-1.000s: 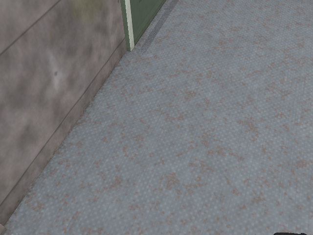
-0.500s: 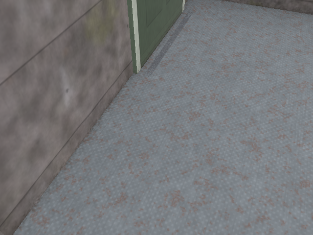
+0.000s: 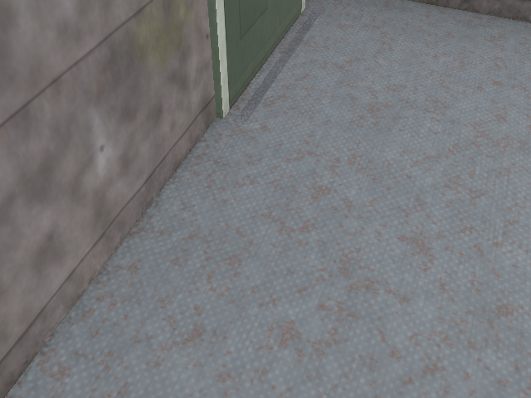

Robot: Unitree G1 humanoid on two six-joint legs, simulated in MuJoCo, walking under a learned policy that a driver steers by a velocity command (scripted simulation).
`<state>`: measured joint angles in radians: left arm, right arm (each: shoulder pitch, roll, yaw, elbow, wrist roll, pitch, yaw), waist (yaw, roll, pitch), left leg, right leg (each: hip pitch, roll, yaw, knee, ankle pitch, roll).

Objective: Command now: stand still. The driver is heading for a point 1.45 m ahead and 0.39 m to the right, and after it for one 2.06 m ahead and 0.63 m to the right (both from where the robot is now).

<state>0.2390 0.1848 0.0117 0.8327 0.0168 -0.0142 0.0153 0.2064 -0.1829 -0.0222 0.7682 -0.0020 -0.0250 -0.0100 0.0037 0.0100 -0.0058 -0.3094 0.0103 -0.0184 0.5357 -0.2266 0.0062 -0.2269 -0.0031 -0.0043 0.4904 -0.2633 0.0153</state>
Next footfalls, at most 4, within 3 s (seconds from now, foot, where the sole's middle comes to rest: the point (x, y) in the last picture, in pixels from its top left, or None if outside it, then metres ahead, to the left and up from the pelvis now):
1.46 left None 0.42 0.08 -0.77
2.00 right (330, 316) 0.76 -0.15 -0.77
2.50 left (280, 234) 1.05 -0.02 -0.77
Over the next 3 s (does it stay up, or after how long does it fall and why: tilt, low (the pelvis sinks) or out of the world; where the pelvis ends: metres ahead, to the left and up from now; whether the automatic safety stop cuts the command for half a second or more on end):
stays up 1.08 -0.21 -0.01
